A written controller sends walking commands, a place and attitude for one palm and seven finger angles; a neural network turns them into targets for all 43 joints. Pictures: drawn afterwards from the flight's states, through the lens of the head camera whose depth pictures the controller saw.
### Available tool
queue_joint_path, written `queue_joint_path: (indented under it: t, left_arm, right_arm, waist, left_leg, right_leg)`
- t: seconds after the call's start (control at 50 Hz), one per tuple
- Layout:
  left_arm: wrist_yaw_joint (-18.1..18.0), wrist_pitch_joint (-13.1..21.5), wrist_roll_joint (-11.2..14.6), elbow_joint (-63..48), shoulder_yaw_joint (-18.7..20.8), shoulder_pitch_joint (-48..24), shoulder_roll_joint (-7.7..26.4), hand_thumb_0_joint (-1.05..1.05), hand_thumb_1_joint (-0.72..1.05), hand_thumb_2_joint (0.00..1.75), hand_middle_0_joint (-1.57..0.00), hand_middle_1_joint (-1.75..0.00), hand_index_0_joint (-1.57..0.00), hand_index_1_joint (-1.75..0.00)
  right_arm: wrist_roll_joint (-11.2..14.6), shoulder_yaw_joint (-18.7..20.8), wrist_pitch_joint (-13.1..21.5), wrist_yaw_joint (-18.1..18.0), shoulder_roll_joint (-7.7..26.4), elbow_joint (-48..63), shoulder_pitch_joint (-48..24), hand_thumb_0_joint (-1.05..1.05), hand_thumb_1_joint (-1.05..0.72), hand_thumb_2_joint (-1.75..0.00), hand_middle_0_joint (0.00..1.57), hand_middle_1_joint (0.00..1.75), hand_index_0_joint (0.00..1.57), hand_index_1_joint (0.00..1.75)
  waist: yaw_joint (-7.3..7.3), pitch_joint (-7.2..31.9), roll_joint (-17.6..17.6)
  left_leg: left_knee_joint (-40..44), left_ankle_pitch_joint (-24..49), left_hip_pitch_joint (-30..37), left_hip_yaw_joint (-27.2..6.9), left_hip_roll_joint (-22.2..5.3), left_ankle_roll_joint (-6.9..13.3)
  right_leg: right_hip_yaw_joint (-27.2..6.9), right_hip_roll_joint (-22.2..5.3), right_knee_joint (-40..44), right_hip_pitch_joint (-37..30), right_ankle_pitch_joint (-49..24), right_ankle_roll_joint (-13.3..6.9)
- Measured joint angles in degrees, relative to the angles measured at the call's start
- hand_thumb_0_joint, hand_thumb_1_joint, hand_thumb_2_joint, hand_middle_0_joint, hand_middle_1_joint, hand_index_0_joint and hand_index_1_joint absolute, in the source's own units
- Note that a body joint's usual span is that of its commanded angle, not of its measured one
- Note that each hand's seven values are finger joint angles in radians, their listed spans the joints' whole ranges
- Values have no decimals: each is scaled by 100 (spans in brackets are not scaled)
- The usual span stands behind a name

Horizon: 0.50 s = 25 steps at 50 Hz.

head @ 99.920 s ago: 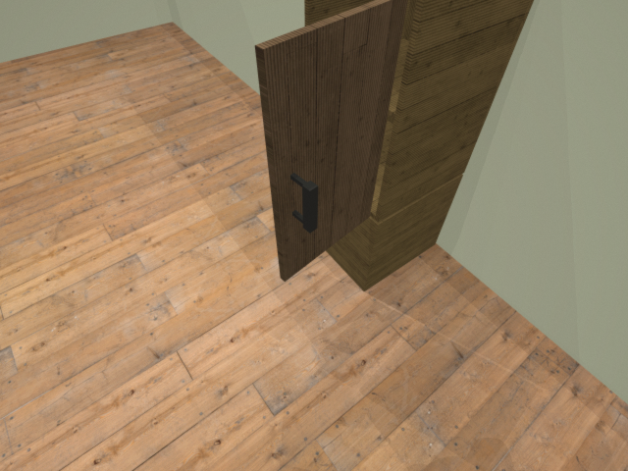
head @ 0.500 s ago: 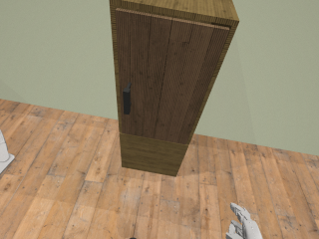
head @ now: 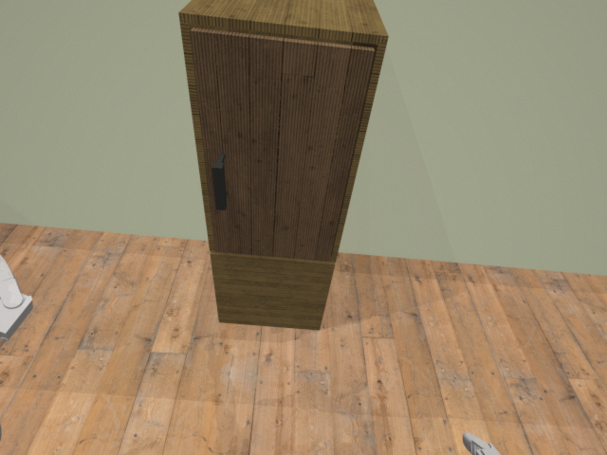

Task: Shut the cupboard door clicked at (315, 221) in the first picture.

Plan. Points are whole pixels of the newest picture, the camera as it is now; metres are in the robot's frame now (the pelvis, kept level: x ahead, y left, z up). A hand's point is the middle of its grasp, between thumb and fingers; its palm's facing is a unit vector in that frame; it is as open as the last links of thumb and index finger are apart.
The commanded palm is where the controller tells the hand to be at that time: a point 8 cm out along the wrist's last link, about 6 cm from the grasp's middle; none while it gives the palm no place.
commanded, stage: stop stepping back and stand still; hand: left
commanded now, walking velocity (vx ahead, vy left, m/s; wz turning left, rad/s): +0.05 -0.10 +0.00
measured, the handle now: (221, 181) +0.71 +0.19 -0.06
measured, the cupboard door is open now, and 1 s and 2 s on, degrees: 0 0 0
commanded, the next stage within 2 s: let the arm hang, fingers relaxed in 0.96 s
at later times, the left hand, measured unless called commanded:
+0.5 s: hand (26, 317) +0.20 +0.26 +0.18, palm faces +0.46 -0.81 -0.38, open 7.4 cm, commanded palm +0.13 +0.30 +0.19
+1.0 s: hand (54, 290) +0.23 +0.26 +0.17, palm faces +0.40 -0.80 -0.44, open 7.4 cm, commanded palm +0.17 +0.30 +0.19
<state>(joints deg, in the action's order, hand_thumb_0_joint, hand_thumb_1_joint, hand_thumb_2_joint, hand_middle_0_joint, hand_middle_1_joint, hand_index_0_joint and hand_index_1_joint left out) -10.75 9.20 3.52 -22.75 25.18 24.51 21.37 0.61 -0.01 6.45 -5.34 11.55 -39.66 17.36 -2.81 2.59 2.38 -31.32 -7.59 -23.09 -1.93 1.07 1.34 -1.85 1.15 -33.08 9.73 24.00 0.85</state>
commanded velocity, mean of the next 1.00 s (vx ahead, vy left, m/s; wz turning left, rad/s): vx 0.02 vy -0.01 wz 0.00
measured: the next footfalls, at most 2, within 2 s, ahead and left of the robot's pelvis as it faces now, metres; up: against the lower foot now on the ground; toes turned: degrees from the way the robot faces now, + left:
none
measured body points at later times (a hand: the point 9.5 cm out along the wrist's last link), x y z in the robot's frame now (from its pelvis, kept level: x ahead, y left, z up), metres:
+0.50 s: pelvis -0.01 +0.00 +0.01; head -0.01 +0.02 +0.46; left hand +0.17 +0.30 +0.20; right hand +0.16 -0.22 -0.07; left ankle +0.08 +0.10 -0.73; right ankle -0.03 -0.10 -0.73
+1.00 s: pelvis +0.03 +0.00 +0.01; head +0.03 +0.00 +0.46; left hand +0.20 +0.30 +0.19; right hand +0.19 -0.24 -0.07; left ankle +0.08 +0.10 -0.73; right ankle -0.03 -0.10 -0.73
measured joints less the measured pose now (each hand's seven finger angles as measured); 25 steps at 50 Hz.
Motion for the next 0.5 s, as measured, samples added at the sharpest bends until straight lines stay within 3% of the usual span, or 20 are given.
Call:
queue_joint_path:
  t: [0.1, 0.18, 0.24, 0.34, 0.44, 0.5]
  left_arm:
    - [182, 228, -45, -939, -140, 934, 386, 2, 89, 90, -20, -30, -20, -30]
    - [208, 339, -7, -1037, -54, 1376, 708, 2, 89, 89, -21, -30, -21, -30]
    - [121, 262, -10, -723, -62, 1177, 528, 1, 89, 89, -21, -30, -22, -30]
    - [45, 77, -35, 62, -149, 284, -9, 1, 89, 90, -21, -30, -21, -30]
    - [71, -43, -92, 47, -188, 36, -88, 2, 89, 90, -20, -30, -21, -30]
    - [138, 93, -119, -402, -248, 363, 39, 2, 89, 90, -20, -30, -20, -30]
  right_arm:
    - [-105, -169, 188, 201, -327, 325, -63, 1, -90, -90, 21, 30, 21, 30]
    - [-118, -158, -20, 235, -280, 287, -60, 1, -90, -89, 21, 30, 21, 30]
    - [-80, -84, -160, 191, -53, 143, -11, 1, -90, -89, 21, 30, 21, 30]
    - [0, 1, -193, 61, 135, -82, -102, 1, -90, -89, 21, 30, 21, 30]
    - [-58, -116, 50, 69, -158, 159, -370, 2, -91, -89, 21, 30, 21, 30]
    - [-89, -192, 130, 165, -263, 376, -449, 1, -90, -89, 21, 30, 21, 30]
  waist:
    - [-201, -101, -11]
    - [-21, 13, -221]
    - [204, 144, -426]
    - [355, 101, -358]
    - [256, -84, -29]
    - [124, -137, -65]
  left_leg:
    - [537, 181, -2, -60, -76, -97]
    - [12, -491, -200, -104, -143, -189]
    - [-494, -738, -105, -71, -164, -156]
    - [-401, -345, 195, 63, 39, 97]
    - [359, 20, 398, 164, 172, 94]
    - [577, 162, 381, 99, 95, 22]
  right_leg:
    - [84, 175, 662, -12, -688, -191]
    - [149, 242, 729, -65, -732, -221]
    - [133, 256, 537, -118, -578, -172]
    - [118, 23, 30, -160, -178, -31]
    - [1, 96, 13, 106, -250, -56]
    - [87, 205, 549, 18, -704, -247]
